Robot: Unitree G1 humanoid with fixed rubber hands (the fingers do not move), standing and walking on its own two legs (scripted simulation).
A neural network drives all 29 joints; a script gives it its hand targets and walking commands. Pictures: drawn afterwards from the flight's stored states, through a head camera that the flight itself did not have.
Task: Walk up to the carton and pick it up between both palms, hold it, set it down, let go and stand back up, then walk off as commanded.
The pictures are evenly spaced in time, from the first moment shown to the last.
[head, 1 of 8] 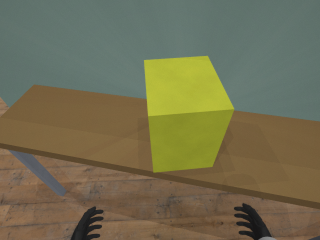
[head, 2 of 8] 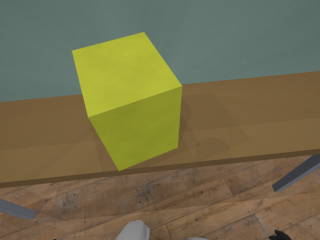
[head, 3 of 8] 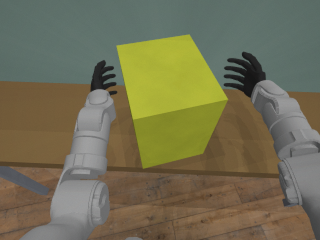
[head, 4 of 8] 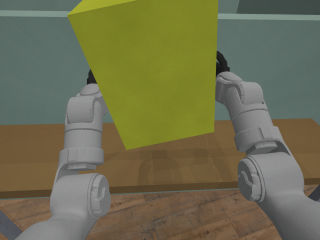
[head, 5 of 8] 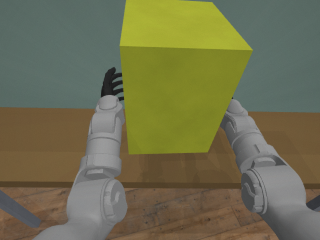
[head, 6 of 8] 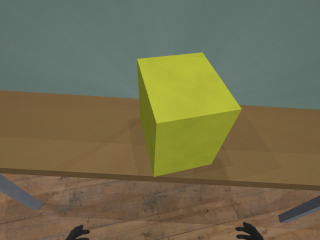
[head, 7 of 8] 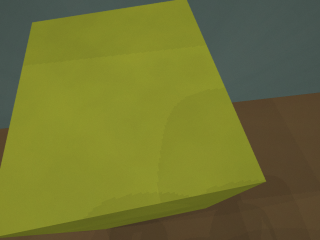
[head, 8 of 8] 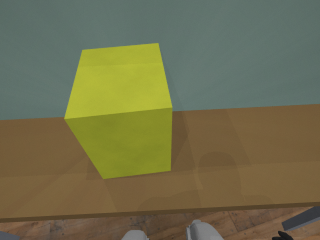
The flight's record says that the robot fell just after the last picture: no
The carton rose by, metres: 0.30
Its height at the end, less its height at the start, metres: +0.00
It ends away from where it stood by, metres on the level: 0.08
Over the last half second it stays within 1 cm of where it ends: yes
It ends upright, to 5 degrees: yes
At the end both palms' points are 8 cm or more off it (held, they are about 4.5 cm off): yes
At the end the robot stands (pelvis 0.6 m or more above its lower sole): yes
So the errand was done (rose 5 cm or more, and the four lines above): yes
